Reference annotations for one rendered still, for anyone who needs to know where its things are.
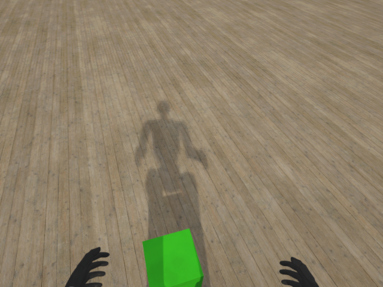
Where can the carton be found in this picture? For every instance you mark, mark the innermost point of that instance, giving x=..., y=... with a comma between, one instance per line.
x=172, y=261

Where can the right robot hand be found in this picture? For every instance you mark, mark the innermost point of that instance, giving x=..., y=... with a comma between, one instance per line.
x=303, y=275

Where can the left robot hand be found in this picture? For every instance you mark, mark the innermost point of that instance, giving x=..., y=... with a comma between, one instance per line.
x=81, y=274

